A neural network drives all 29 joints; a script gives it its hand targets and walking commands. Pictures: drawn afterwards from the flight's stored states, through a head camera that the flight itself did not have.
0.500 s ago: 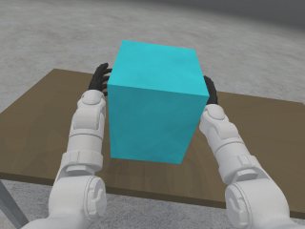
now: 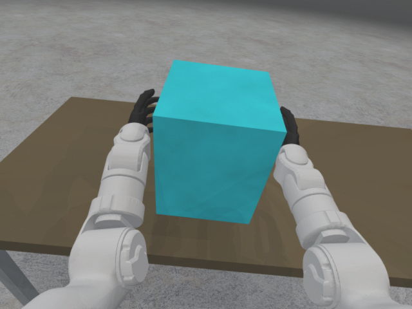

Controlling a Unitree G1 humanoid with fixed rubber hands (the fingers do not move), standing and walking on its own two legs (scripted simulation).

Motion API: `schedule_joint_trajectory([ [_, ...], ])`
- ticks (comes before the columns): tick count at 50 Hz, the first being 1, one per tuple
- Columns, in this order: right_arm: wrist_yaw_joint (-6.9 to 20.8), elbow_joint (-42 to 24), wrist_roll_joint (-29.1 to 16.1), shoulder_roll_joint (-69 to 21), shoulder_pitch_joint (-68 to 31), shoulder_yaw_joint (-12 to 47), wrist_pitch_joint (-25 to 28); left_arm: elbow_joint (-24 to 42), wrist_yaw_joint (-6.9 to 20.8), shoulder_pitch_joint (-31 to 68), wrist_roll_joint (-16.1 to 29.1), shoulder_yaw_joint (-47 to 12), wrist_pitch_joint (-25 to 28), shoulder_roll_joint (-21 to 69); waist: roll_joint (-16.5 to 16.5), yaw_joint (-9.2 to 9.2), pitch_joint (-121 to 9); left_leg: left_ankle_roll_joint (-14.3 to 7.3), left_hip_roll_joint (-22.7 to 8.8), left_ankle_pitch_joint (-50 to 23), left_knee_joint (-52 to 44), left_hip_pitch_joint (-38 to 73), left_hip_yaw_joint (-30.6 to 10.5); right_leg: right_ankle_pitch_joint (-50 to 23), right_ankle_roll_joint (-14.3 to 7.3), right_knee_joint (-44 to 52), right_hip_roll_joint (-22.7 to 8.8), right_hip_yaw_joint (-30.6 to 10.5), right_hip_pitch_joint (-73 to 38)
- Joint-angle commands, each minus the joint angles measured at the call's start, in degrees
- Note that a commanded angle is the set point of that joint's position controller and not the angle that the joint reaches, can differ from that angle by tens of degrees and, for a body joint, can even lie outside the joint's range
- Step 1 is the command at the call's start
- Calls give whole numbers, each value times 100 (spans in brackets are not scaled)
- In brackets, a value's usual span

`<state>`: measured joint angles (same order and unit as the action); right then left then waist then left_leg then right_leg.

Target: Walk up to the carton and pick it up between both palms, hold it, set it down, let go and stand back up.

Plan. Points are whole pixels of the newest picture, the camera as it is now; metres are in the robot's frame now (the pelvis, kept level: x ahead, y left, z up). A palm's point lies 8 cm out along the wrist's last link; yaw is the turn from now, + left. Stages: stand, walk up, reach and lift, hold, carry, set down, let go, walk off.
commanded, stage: set down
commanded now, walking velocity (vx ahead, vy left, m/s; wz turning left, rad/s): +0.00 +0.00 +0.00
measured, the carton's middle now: (212, 143) +0.42 -0.03 +0.16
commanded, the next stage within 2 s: none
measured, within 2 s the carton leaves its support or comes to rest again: neither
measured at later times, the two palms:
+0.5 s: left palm (150, 133) +0.44 +0.10 +0.17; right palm (289, 152) +0.39 -0.18 +0.17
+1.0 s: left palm (153, 138) +0.46 +0.10 +0.15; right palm (286, 160) +0.39 -0.18 +0.14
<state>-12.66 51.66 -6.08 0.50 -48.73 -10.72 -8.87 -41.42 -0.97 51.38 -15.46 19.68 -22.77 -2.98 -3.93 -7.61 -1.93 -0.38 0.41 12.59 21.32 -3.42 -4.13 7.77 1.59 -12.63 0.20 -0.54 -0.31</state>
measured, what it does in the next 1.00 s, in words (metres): stands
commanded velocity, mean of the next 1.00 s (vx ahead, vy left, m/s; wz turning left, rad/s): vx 0.00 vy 0.00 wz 0.00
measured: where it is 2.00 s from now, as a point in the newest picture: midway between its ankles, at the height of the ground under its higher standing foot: outside the picture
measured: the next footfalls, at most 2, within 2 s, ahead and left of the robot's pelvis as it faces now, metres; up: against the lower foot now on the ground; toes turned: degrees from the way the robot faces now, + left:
none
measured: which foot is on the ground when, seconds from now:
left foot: down 0.00-1.00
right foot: down 0.00-1.00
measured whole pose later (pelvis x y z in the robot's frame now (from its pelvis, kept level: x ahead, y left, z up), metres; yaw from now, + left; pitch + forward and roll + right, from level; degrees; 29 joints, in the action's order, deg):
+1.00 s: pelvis +0.02 +0.00 +0.00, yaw -1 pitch +0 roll -2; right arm -11.9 51.0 3.1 -4.3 -46.1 -20.9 -5.4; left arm -55.8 -0.8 53.1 -11.9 18.2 -11.5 -5.5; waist -3.3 -9.1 -3.0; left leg -0.5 0.2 13.7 21.8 -8.0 -2.2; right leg 9.1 1.8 -14.3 -0.2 -0.1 5.1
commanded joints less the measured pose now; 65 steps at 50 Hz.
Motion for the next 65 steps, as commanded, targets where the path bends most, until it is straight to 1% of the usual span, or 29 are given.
schedule_joint_trajectory([
  [1, 701, -2035, -261, -3232, -5386, 1593, 659, 511, 820, 4338, 848, -2322, 480, 4180, 847, -154, -2827, 647, 139, -2742, 104, 1398, 451, -1773, 8, -103, 381, 591, -258],
  [6, 665, -1606, -16, -3243, -5025, 1253, 570, 117, 873, 4250, 786, -2102, 593, 3918, 731, -182, -2495, 529, 170, -1929, -129, 972, 504, -1587, 56, -90, 274, 544, -302],
  [10, 669, -1515, 103, -3298, -4965, 1107, 570, -128, 921, 4181, 726, -1914, 700, 3779, 685, -145, -2573, 478, 200, -1799, -167, 818, 545, -1747, 78, -137, 253, 533, -448],
  [17, 690, -1755, 151, -3500, -5099, 1224, 636, -251, 915, 4210, 777, -1832, 921, 3754, 617, -73, -3035, 437, 257, -2065, -73, 702, 568, -2487, 126, -310, 274, 496, -788],
  [23, 697, -1822, 187, -3644, -5019, 1319, 621, -266, 893, 4279, 852, -1862, 1071, 3733, 583, -87, -3167, 423, 269, -2220, -38, 627, 552, -2867, 152, -425, 277, 452, -898],
  [31, 702, -1539, 381, -3585, -4609, 1059, 561, -513, 975, 4134, 731, -1713, 1156, 3573, 612, -198, -2840, 480, 225, -2353, -29, 693, 569, -2799, 117, -440, 286, 465, -749],
  [40, 824, -1478, 600, -3450, -4503, 756, 730, -566, 992, 4202, 683, -1749, 1306, 3657, 987, -262, -2984, 746, 128, -3101, 181, 1157, 586, -2518, 17, -417, 358, 592, -322],
  [45, 894, -1500, 777, -3417, -4520, 637, 830, -710, 971, 4206, 671, -1724, 1416, 3658, 1036, -249, -3101, 795, 89, -3238, 223, 1181, 593, -2490, 5, -423, 361, 624, -203],
  [49, 929, -1486, 964, -3445, -4480, 524, 860, -934, 991, 4145, 613, -1579, 1498, 3566, 935, -238, -3128, 735, 95, -3039, 166, 970, 620, -2617, 33, -456, 327, 612, -280],
  [55, 971, -1445, 1306, -3555, -4324, 303, 868, -1299, 1072, 4068, 450, -1210, 1635, 3313, 720, -225, -3138, 555, 140, -2480, -31, 426, 685, -2951, 113, -555, 235, 561, -604],
  [56, 941, -1434, 1453, -3664, -4277, 353, 841, -1403, 1149, 4132, 418, -956, 1639, 3154, 445, -142, -3081, 402, 207, -2057, -115, 160, 765, -3011, 161, -526, 169, 451, -734],
  [57, 944, -1382, 1539, -3744, -4207, 283, 843, -1370, 1178, 4154, 338, -839, 1667, 3076, 440, -131, -3110, 344, 220, -1842, -228, -74, 788, -3236, 193, -626, 140, 448, -918],
  [58, 954, -1412, 1590, -3794, -4225, 265, 847, -1357, 1195, 4189, 309, -772, 1694, 3005, 351, -121, -3147, 293, 226, -1673, -312, -194, 797, -3308, 229, -665, 122, 430, -1046],
  [59, 977, -1390, 1629, -3848, -4168, 273, 868, -1305, 1199, 4223, 302, -752, 1738, 2989, 392, -110, -3179, 289, 217, -1676, -337, -248, 815, -3380, 229, -719, 112, 427, -1109],
  [60, 998, -1447, 1684, -3816, -4170, 263, 915, -1391, 1192, 4164, 262, -755, 1756, 2999, 418, -87, -3327, 291, 205, -1747, -326, -218, 837, -3434, 206, -722, 115, 439, -1106],
  [62, 1033, -1507, 1802, -3877, -4205, 193, 1042, -1448, 1160, 4205, 227, -766, 1848, 3008, 587, -41, -3631, 331, 192, -1935, -264, -217, 881, -3599, 150, -761, 105, 422, -1109],
  [63, 1051, -1520, 1885, -3892, -4162, 151, 1080, -1396, 1152, 4255, 206, -759, 1890, 3001, 613, -41, -3644, 348, 177, -2000, -263, -164, 893, -3565, 145, -762, 121, 442, -1061],
  [65, 1071, -1317, 2005, -3862, -3954, -1, 1070, -1479, 1178, 4216, 110, -639, 1903, 2895, 647, -55, -3433, 361, 153, -1979, -285, -92, 909, -3375, 147, -704, 99, 455, -940],
])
